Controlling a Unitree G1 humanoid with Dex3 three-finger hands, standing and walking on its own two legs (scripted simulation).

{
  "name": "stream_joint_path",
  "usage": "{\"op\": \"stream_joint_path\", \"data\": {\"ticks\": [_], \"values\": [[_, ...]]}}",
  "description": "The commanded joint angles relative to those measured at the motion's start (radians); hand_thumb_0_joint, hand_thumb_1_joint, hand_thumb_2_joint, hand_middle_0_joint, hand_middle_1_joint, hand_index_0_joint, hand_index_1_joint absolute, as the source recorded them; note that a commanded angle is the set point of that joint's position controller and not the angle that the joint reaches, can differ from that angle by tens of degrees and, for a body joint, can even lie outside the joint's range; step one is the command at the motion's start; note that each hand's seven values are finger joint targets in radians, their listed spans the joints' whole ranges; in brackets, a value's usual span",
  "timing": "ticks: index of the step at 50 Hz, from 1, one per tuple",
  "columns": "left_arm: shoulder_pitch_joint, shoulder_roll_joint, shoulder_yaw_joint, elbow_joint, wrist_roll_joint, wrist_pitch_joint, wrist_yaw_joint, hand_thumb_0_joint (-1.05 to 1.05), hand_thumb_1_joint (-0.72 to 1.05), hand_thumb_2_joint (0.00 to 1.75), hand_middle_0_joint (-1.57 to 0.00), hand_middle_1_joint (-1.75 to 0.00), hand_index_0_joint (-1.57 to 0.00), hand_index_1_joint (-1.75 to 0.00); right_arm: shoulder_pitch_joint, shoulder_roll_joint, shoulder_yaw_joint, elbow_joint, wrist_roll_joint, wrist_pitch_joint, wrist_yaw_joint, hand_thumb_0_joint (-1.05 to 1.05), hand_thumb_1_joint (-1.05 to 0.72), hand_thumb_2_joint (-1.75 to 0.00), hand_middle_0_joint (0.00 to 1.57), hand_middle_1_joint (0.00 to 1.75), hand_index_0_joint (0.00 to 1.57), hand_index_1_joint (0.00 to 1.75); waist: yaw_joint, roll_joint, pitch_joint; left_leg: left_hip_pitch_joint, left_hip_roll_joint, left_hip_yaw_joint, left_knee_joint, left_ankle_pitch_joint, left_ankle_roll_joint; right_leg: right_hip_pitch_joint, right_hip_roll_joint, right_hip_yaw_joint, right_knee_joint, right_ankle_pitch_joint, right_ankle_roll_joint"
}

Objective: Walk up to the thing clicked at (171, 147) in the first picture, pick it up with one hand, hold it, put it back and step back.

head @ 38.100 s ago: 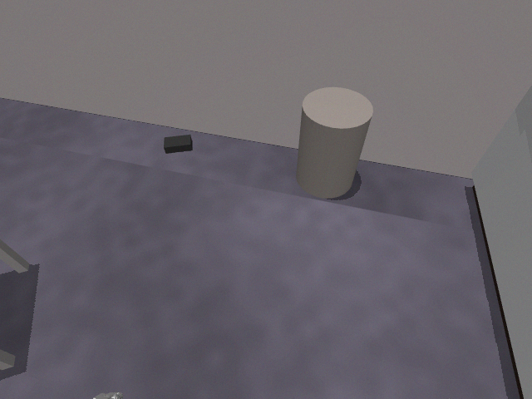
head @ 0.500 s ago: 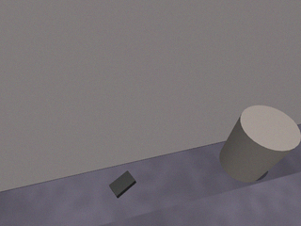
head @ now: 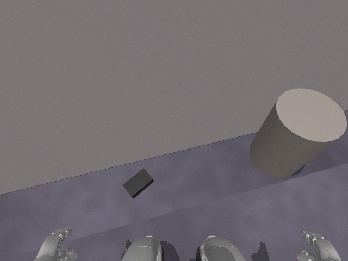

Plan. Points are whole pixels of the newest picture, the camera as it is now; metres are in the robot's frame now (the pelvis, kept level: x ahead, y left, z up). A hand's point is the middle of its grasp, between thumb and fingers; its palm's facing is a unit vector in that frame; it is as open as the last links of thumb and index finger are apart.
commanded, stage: step back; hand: left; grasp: from above
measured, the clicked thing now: (138, 183) +0.50 +0.25 -0.73
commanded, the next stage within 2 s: none
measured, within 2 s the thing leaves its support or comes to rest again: neither
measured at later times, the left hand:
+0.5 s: hand out of the picture +0.02 +0.31 -0.15, palm faces -0.06 -0.93 -0.36, open 7.4 cm
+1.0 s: hand out of the picture -0.09 +0.26 -0.12, palm faces -0.04 -0.91 -0.41, open 7.4 cm
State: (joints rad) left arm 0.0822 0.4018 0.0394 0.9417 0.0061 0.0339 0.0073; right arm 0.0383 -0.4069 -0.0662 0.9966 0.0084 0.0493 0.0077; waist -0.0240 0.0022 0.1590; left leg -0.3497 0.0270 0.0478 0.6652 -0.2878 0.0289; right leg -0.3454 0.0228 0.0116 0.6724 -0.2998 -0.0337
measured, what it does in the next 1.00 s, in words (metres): walks backwards: left foot, then right foot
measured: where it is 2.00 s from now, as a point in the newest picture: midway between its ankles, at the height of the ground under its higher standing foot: outside the picture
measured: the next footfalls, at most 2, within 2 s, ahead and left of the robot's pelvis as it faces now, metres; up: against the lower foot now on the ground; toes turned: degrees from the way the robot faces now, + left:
left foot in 0.24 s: -0.05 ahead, +0.14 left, +0.00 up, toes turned -1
right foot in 0.74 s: -0.14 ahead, -0.09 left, +0.00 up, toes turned -2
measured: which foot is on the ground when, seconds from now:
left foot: up 0.00-0.22, down 0.24-0.74, up 0.76-1.00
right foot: down 0.00-0.26, up 0.28-0.72, down 0.74-1.00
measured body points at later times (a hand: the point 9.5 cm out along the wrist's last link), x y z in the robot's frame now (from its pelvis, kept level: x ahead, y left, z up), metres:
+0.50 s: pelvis -0.09 +0.05 +0.01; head -0.03 +0.08 +0.46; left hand +0.02 +0.36 -0.12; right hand -0.03 -0.26 -0.10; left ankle -0.09 +0.14 -0.72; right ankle -0.10 -0.09 -0.65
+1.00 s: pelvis -0.23 +0.01 +0.01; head -0.18 -0.01 +0.45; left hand -0.08 +0.31 -0.09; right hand -0.16 -0.32 -0.12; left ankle -0.26 +0.15 -0.66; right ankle -0.18 -0.09 -0.72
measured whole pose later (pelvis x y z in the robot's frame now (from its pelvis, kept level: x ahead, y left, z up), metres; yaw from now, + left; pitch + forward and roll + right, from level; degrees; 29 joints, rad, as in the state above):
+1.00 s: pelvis -0.23 +0.01 +0.01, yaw -2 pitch -2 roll +1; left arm 0.13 0.34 0.06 0.75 0.03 0.04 0.01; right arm 0.18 -0.42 -0.05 0.89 0.00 0.04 -0.03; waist 0.00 0.01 0.16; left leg -0.37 -0.10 -0.11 1.04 -0.53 -0.03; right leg -0.32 0.01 0.01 0.60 -0.24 -0.04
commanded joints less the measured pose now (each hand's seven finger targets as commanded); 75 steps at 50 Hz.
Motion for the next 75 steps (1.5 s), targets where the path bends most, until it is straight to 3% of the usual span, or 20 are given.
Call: {"op": "stream_joint_path", "data": {"ticks": [1,9,11,13,14,16,20,24,29,35,37,38,39,42,49,55,58,63,69,75], "values": [[0.017,0.313,0.084,-0.120,0.039,-0.031,0.014,0.00,0.90,0.90,-0.20,-0.30,-0.20,-0.30,0.049,-0.164,-0.038,-0.103,-0.012,0.002,-0.009,0.00,-0.90,-0.90,0.20,0.30,0.20,0.30,0.039,-0.240,-0.202,-0.027,-0.109,-0.129,0.453,-0.347,0.001,0.005,-0.400,0.517,-0.327,0.386,-0.309],[0.008,0.230,0.076,-0.173,0.031,-0.005,0.030,0.00,0.90,0.90,-0.20,-0.30,-0.20,-0.30,0.166,-0.165,-0.028,-0.098,-0.023,-0.026,-0.023,0.00,-0.90,-0.90,0.20,0.30,0.20,0.30,0.044,-0.178,-0.272,-0.030,-0.042,-0.108,0.028,-0.234,-0.023,0.291,-0.254,0.276,-0.149,0.463,-0.173],[-0.017,0.241,0.073,-0.186,0.008,0.009,0.019,0.00,0.90,0.90,-0.20,-0.30,-0.20,-0.30,0.225,-0.156,-0.034,-0.073,-0.040,-0.039,-0.025,0.00,-0.90,-0.90,0.20,0.30,0.20,0.30,-0.007,-0.144,-0.242,0.126,-0.055,-0.035,-0.295,0.065,-0.016,0.201,-0.200,0.207,-0.057,0.453,-0.109],[0.042,0.141,0.054,-0.204,0.000,0.014,0.017,0.00,0.90,0.90,-0.20,-0.30,-0.20,-0.30,0.148,-0.314,-0.074,-0.111,-0.070,-0.047,-0.024,0.00,-0.90,-0.90,0.20,0.30,0.20,0.30,0.044,0.235,-0.182,0.304,0.271,-0.502,-0.354,0.369,0.079,-0.218,0.074,0.083,0.176,-0.209,0.008],[-0.045,0.184,0.067,-0.210,0.022,0.010,0.036,0.00,0.90,0.90,-0.20,-0.30,-0.20,-0.30,0.155,-0.375,-0.085,-0.126,-0.048,-0.051,-0.020,0.00,-0.90,-0.90,0.20,0.30,0.20,0.30,-0.037,0.249,-0.165,0.178,0.384,-0.561,-0.329,0.532,0.198,-0.180,0.102,0.172,0.340,-0.370,0.035],[-0.042,0.169,0.068,-0.188,0.012,0.010,0.037,0.00,0.90,0.90,-0.20,-0.30,-0.20,-0.30,0.099,-0.260,-0.055,-0.121,-0.041,-0.058,-0.034,0.00,-0.90,-0.90,0.20,0.30,0.20,0.30,0.014,0.092,-0.133,0.244,0.224,-0.330,-0.240,0.730,0.086,-0.220,0.107,0.247,0.439,-0.239,0.017],[0.063,0.163,0.078,-0.158,0.012,0.007,0.025,0.00,0.90,0.90,-0.20,-0.30,-0.20,-0.30,0.082,-0.197,-0.046,-0.159,-0.030,-0.055,-0.051,0.00,-0.90,-0.90,0.20,0.30,0.20,0.30,0.035,0.139,-0.176,0.327,0.157,-0.224,-0.210,0.711,0.040,-0.195,0.102,0.180,0.473,-0.119,0.036],[0.029,0.163,0.083,-0.193,0.018,0.005,0.023,0.00,0.90,0.90,-0.20,-0.30,-0.20,-0.30,0.151,-0.205,-0.058,-0.169,-0.027,-0.051,-0.058,0.00,-0.90,-0.90,0.20,0.30,0.20,0.30,-0.015,0.105,-0.177,0.386,0.237,-0.275,-0.188,0.667,0.170,-0.196,0.064,0.159,0.380,-0.189,0.057],[0.052,0.157,0.089,-0.198,0.020,0.005,0.016,0.00,0.90,0.90,-0.20,-0.30,-0.20,-0.30,0.159,-0.233,-0.065,-0.194,-0.030,-0.052,-0.051,0.00,-0.90,-0.90,0.20,0.30,0.20,0.30,-0.021,0.116,-0.186,0.326,0.270,-0.309,-0.183,0.622,0.210,-0.121,0.041,0.118,0.293,-0.225,0.043],[0.208,0.139,0.096,-0.143,0.026,-0.011,0.002,0.00,0.90,0.90,-0.20,-0.30,-0.20,-0.30,0.043,-0.247,-0.056,-0.225,-0.021,-0.039,-0.036,0.00,-0.90,-0.90,0.20,0.30,0.20,0.30,0.066,0.125,-0.237,0.155,0.229,-0.249,-0.113,0.372,0.131,0.155,-0.006,0.026,-0.183,0.027,0.004],[0.185,0.240,0.119,-0.161,0.047,-0.028,0.005,0.00,0.90,0.90,-0.20,-0.30,-0.20,-0.30,0.065,-0.181,-0.036,-0.230,-0.008,-0.035,-0.031,0.00,-0.90,-0.90,0.20,0.30,0.20,0.30,0.047,-0.120,-0.219,-0.088,0.043,-0.166,0.078,0.064,0.010,0.254,-0.187,0.350,-0.285,0.214,-0.067],[0.108,0.323,0.132,-0.193,0.034,-0.022,0.003,0.00,0.90,0.90,-0.20,-0.30,-0.20,-0.30,0.033,-0.156,-0.036,-0.231,-0.001,-0.028,-0.042,0.00,-0.90,-0.90,0.20,0.30,0.20,0.30,0.076,-0.311,-0.163,-0.084,-0.118,-0.090,0.317,-0.313,-0.029,0.060,-0.382,0.526,-0.361,0.285,-0.253],[0.058,0.308,0.129,-0.226,0.040,-0.029,0.005,0.00,0.90,0.90,-0.20,-0.30,-0.20,-0.30,0.054,-0.183,-0.046,-0.213,-0.009,-0.021,-0.047,0.00,-0.90,-0.90,0.20,0.30,0.20,0.30,0.055,-0.244,-0.120,-0.064,-0.103,-0.185,0.481,-0.360,-0.035,-0.020,-0.410,0.551,-0.350,0.326,-0.285],[-0.016,0.208,0.102,-0.250,0.028,-0.025,0.017,0.00,0.90,0.90,-0.20,-0.30,-0.20,-0.30,0.139,-0.177,-0.032,-0.172,0.002,-0.024,-0.046,0.00,-0.90,-0.90,0.20,0.30,0.20,0.30,0.008,-0.119,-0.106,-0.099,-0.145,-0.201,0.533,-0.225,-0.033,0.056,-0.226,0.248,-0.258,0.462,-0.160],[0.107,0.188,0.104,-0.269,0.033,-0.011,0.025,0.00,0.90,0.90,-0.20,-0.30,-0.20,-0.30,0.138,-0.172,-0.024,-0.200,-0.018,-0.033,-0.052,0.00,-0.90,-0.90,0.20,0.30,0.20,0.30,0.086,-0.159,-0.196,-0.140,-0.103,-0.135,0.284,-0.265,-0.060,0.320,-0.263,0.261,-0.203,0.521,-0.197],[0.022,0.215,0.089,-0.290,0.024,0.011,0.012,0.00,0.90,0.90,-0.20,-0.30,-0.20,-0.30,0.299,-0.168,-0.046,-0.144,-0.029,-0.036,-0.027,0.00,-0.90,-0.90,0.20,0.30,0.20,0.30,-0.004,-0.128,-0.233,0.196,-0.055,-0.048,-0.168,-0.006,0.007,0.078,-0.214,0.206,-0.167,0.147,-0.084],[-0.056,0.196,0.107,-0.302,0.030,0.008,0.022,0.00,0.90,0.90,-0.20,-0.30,-0.20,-0.30,0.183,-0.365,-0.088,-0.200,-0.051,-0.042,-0.019,0.00,-0.90,-0.90,0.20,0.30,0.20,0.30,-0.048,0.243,-0.117,-0.020,0.416,-0.640,-0.403,0.098,0.274,-0.142,0.061,0.101,0.393,-0.363,0.036],[0.137,0.182,0.119,-0.194,0.009,0.019,0.017,0.00,0.90,0.90,-0.20,-0.30,-0.20,-0.30,0.047,-0.222,-0.046,-0.226,-0.045,-0.060,-0.042,0.00,-0.90,-0.90,0.20,0.30,0.20,0.30,0.082,0.106,-0.116,0.060,0.221,-0.281,-0.264,0.404,0.186,-0.151,0.102,0.193,0.686,-0.171,0.038],[0.086,0.158,0.093,-0.213,0.019,0.009,0.007,0.00,0.90,0.90,-0.20,-0.30,-0.20,-0.30,0.157,-0.230,-0.060,-0.219,-0.041,-0.049,-0.044,0.00,-0.90,-0.90,0.20,0.30,0.20,0.30,-0.012,0.156,-0.188,0.273,0.228,-0.267,-0.216,0.377,0.220,-0.132,0.041,0.113,0.335,-0.228,0.085],[0.286,0.151,0.086,-0.097,0.021,-0.006,-0.001,0.00,0.90,0.90,-0.20,-0.30,-0.20,-0.30,0.068,-0.261,-0.059,-0.240,-0.031,-0.011,-0.029,0.00,-0.90,-0.90,0.20,0.30,0.20,0.30,0.068,0.202,-0.276,0.135,0.209,-0.247,-0.145,0.259,0.129,0.177,0.008,-0.026,-0.243,-0.004,0.024]]}}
